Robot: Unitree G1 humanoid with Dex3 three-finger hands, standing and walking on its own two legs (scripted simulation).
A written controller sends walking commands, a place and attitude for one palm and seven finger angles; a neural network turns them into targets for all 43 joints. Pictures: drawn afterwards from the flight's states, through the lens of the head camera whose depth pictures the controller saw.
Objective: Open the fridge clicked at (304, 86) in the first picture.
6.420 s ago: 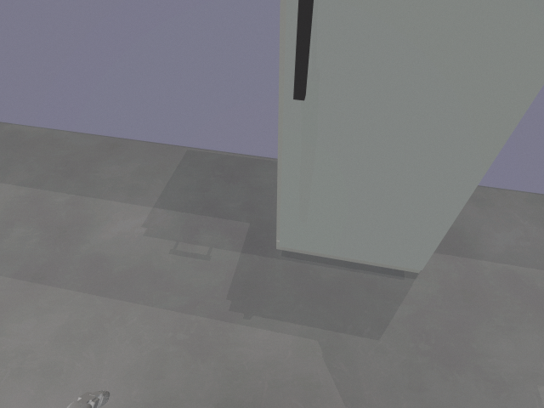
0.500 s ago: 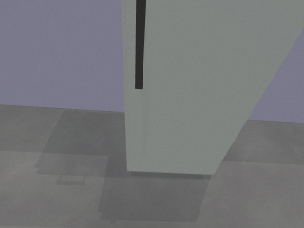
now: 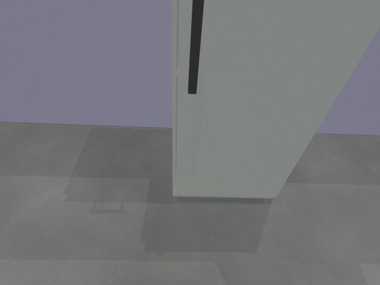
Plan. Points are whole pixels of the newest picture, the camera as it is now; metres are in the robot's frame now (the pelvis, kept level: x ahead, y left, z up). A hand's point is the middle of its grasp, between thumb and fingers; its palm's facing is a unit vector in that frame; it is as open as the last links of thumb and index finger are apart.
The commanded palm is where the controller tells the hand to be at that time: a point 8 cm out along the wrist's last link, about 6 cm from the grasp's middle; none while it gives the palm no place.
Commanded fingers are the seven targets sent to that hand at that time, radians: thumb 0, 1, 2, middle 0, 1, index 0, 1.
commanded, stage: look again from close up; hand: left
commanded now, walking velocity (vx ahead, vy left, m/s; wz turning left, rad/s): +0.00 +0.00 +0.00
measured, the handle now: (196, 26) +0.70 +0.04 +0.25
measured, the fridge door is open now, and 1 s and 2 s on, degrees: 0 0 0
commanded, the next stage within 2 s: shuffle to correct the standing spot in 1.70 s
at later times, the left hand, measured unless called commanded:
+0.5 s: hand out of the picture -0.10 +0.16 -0.17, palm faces +0.07 -0.99 -0.16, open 7.4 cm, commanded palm none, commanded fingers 0.00 0.90 0.90 -0.20 -0.30 -0.20 -0.30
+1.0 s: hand out of the picture -0.01 +0.17 -0.17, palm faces +0.05 -0.98 -0.17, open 7.4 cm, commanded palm none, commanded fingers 0.00 0.90 0.90 -0.20 -0.30 -0.20 -0.30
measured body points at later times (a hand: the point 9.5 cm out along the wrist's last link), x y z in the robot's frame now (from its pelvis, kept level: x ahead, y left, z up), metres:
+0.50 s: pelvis -0.03 +0.01 +0.00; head -0.03 +0.01 +0.45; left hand -0.10 +0.22 -0.16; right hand -0.04 -0.21 -0.16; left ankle +0.03 +0.10 -0.73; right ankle +0.01 -0.12 -0.73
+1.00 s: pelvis -0.01 +0.00 +0.00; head +0.01 +0.01 +0.45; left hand -0.02 +0.22 -0.16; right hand -0.02 -0.20 -0.16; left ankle +0.03 +0.10 -0.73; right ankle +0.01 -0.12 -0.73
